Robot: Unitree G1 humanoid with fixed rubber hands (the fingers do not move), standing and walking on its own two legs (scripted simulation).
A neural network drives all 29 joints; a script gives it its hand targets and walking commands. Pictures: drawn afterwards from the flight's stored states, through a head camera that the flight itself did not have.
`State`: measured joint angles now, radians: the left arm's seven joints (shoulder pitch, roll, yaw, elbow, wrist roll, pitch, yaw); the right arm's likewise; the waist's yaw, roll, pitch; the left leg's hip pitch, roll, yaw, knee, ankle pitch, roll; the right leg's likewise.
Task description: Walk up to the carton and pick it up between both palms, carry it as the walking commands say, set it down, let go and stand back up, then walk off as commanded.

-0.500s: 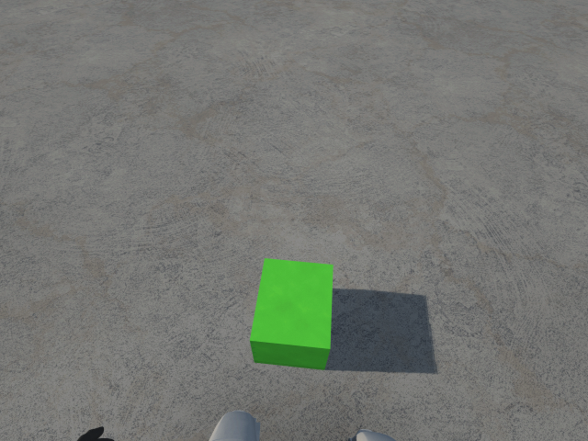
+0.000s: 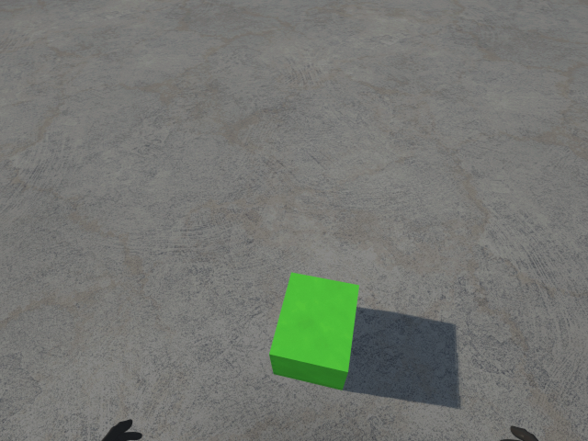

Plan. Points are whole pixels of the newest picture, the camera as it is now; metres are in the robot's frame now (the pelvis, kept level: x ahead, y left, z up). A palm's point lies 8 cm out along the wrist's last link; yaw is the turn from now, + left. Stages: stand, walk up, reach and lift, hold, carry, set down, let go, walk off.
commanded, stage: walk up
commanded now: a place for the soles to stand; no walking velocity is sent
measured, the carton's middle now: (316, 329) +0.54 -0.01 -0.67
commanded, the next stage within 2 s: none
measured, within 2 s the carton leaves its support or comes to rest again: neither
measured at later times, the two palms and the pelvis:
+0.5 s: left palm out of the picture +0.10 +0.33 -0.12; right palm out of the picture +0.10 -0.27 -0.10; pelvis +0.02 +0.04 +0.01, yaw -1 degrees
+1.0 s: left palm out of the picture +0.13 +0.33 -0.11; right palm out of the picture +0.10 -0.27 -0.10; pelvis +0.03 +0.03 +0.01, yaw -1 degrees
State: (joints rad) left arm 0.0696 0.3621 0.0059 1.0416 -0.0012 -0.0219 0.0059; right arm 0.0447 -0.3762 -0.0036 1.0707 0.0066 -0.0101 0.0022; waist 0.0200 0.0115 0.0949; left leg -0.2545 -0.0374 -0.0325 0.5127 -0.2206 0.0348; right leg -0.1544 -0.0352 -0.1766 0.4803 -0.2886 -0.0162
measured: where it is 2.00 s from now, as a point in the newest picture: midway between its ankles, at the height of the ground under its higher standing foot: outside the picture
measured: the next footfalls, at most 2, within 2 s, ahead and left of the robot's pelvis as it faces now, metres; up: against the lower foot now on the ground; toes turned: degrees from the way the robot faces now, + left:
left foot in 1.24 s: +0.09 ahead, +0.19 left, +0.00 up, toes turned -5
right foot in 1.50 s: +0.10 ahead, -0.06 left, +0.00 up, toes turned -1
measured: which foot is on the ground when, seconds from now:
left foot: down 0.00-1.00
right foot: down 0.00-1.00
